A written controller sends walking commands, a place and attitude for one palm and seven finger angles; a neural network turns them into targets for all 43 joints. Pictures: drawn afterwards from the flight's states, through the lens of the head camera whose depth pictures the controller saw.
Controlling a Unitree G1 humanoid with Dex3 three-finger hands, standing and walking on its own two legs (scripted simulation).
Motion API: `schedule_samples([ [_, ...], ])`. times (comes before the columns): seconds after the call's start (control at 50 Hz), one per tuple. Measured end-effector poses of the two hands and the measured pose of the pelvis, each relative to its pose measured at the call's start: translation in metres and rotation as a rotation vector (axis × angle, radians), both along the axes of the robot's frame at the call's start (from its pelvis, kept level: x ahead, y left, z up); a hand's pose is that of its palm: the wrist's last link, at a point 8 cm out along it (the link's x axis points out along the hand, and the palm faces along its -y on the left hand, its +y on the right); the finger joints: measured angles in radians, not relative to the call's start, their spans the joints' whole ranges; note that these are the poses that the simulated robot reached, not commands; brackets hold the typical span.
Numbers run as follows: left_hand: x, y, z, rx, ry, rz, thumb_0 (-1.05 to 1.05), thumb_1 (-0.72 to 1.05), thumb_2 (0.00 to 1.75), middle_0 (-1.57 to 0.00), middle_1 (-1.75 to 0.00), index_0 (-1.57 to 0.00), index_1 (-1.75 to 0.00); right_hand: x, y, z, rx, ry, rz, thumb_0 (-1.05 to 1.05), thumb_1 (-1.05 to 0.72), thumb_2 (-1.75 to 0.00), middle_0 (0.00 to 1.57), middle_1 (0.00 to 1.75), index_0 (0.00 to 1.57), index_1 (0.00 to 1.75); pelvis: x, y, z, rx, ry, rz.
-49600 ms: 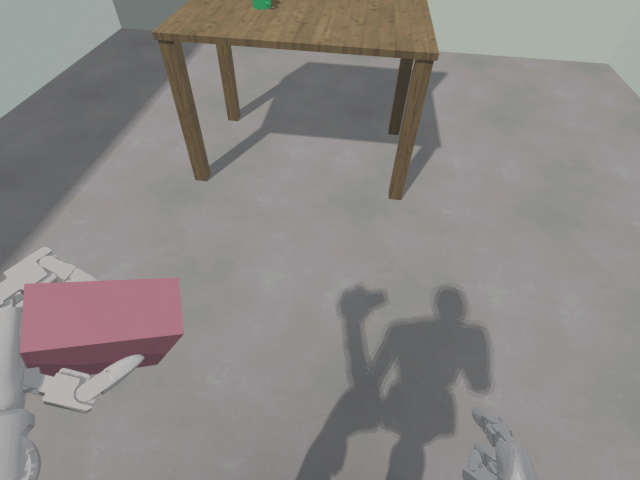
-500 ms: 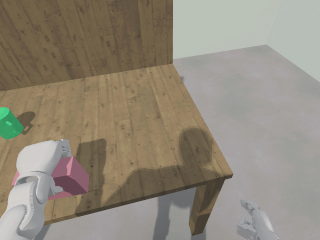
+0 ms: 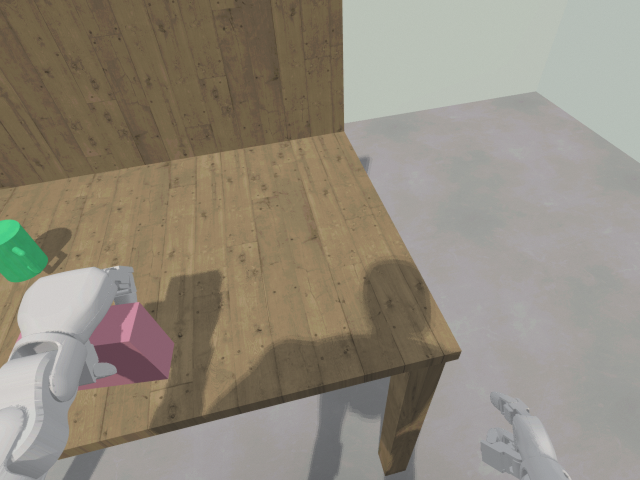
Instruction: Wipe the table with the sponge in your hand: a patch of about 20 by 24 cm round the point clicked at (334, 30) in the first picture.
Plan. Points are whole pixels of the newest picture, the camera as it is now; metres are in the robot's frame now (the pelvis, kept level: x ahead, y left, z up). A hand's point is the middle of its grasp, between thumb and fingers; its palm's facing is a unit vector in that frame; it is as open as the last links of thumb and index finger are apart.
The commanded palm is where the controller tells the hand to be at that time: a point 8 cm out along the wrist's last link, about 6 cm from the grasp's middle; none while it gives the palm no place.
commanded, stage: lift the sponge slowly off the table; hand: left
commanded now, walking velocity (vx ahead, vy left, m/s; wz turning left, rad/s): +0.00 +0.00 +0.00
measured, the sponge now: (108, 355) +0.23 +0.32 +0.04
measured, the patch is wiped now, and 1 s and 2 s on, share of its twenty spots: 1.00 1.00 1.00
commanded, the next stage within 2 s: bring the sponge back beside the body in 0.58 s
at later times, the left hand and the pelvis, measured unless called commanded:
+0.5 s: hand (88, 300) +0.25 +0.31 +0.13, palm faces +0.05 -0.04 -1.00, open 9.2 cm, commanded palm +0.22 +0.33 +0.19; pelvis -0.01 +0.01 +0.00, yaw +0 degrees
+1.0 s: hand (74, 308) +0.23 +0.32 +0.13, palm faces +0.10 -0.04 -0.99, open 9.2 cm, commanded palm +0.20 +0.31 +0.19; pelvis -0.01 +0.00 +0.00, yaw +0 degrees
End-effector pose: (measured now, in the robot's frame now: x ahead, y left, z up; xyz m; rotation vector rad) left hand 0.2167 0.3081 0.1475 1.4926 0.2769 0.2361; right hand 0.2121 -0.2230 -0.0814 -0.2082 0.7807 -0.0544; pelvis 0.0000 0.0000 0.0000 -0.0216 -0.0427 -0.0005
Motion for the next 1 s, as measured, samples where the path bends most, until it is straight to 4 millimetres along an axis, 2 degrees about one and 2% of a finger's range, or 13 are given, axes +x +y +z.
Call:
schedule_samples([
  [0.06, -0.001, -0.001, 0.009, 0.013, -0.035, -0.006, -0.01, -0.49, 1.03, -0.82, -1.43, -0.88, -1.48, 0.001, 0.003, 0.001, 0.011, -0.002, 0.002, 0.01, -0.9, -0.9, 0.2, 0.3, 0.2, 0.3, 0.0, 0.0, 0.0, 0.002, -0.003, -0.005],
  [0.14, -0.003, 0.01, 0.017, 0.022, -0.058, 0.046, -0.01, -0.49, 1.03, -0.82, -1.43, -0.88, -1.48, 0.001, 0.008, 0.002, 0.024, 0.001, 0.011, 0.01, -0.9, -0.9, 0.2, 0.3, 0.2, 0.3, -0.001, 0.0, 0.0, 0.003, -0.006, -0.008],
  [0.26, -0.007, 0.026, 0.016, 0.0, -0.011, 0.123, -0.01, -0.49, 1.03, -0.82, -1.44, -0.88, -1.48, 0.002, 0.012, 0.004, 0.02, -0.005, 0.027, 0.01, -0.9, -0.9, 0.21, 0.3, 0.2, 0.3, -0.006, 0.002, 0.001, 0.001, -0.007, 0.002],
  [0.36, -0.004, 0.016, 0.014, -0.012, 0.011, 0.056, -0.01, -0.49, 1.03, -0.82, -1.43, -0.88, -1.48, 0.002, 0.017, 0.006, 0.002, -0.019, 0.04, 0.01, -0.9, -0.9, 0.21, 0.3, 0.2, 0.3, -0.009, 0.005, 0.001, -0.001, -0.013, 0.013],
  [0.46, 0.005, 0.001, 0.026, 0.008, -0.043, -0.034, -0.01, -0.49, 1.03, -0.82, -1.43, -0.88, -1.48, 0.0, 0.025, 0.006, 0.007, -0.022, 0.048, 0.01, -0.9, -0.9, 0.2, 0.3, 0.2, 0.3, -0.011, 0.007, 0.002, -0.001, -0.018, 0.01],
  [0.52, 0.01, 0.004, 0.037, 0.028, -0.084, -0.025, -0.01, -0.5, 1.03, -0.82, -1.43, -0.88, -1.48, -0.001, 0.028, 0.005, 0.023, -0.013, 0.05, 0.01, -0.9, -0.9, 0.21, 0.3, 0.2, 0.3, -0.011, 0.008, 0.003, 0.001, -0.017, 0.003],
  [0.6, 0.013, 0.016, 0.046, 0.029, -0.099, 0.056, -0.01, -0.49, 1.03, -0.82, -1.43, -0.88, -1.48, -0.003, 0.03, 0.003, 0.044, 0.001, 0.054, 0.01, -0.9, -0.9, 0.21, 0.3, 0.2, 0.3, -0.011, 0.008, 0.003, 0.003, -0.006, -0.003],
  [0.7, 0.006, 0.021, 0.033, -0.007, -0.019, 0.115, -0.01, -0.49, 1.03, -0.82, -1.44, -0.87, -1.49, -0.002, 0.027, 0.002, 0.051, 0.001, 0.055, 0.01, -0.9, -0.9, 0.21, 0.3, 0.2, 0.3, -0.011, 0.01, 0.003, 0.004, 0.006, -0.001],
  [0.82, -0.004, -0.003, 0.014, -0.039, 0.031, -0.005, -0.01, -0.49, 1.03, -0.82, -1.44, -0.88, -1.48, 0.002, 0.023, 0.005, 0.018, -0.013, 0.063, 0.01, -0.9, -0.9, 0.21, 0.3, 0.2, 0.3, -0.009, 0.009, 0.002, 0.002, -0.005, 0.006],
  [0.9, -0.008, -0.011, 0.021, -0.006, -0.039, -0.057, -0.01, -0.5, 1.03, -0.82, -1.43, -0.88, -1.48, 0.003, 0.024, 0.007, 0.008, -0.019, 0.069, 0.01, -0.9, -0.9, 0.2, 0.3, 0.2, 0.3, -0.008, 0.006, 0.002, 0.001, -0.017, 0.006],
  [1.0, -0.008, 0.004, 0.037, 0.025, -0.112, 0.038, -0.01, -0.5, 1.03, -0.83, -1.43, -0.88, -1.48, 0.007, 0.026, 0.006, 0.032, -0.013, 0.075, 0.01, -0.9, -0.9, 0.2, 0.3, 0.2, 0.3, -0.008, 0.003, 0.002, 0.001, -0.019, 0.002],
])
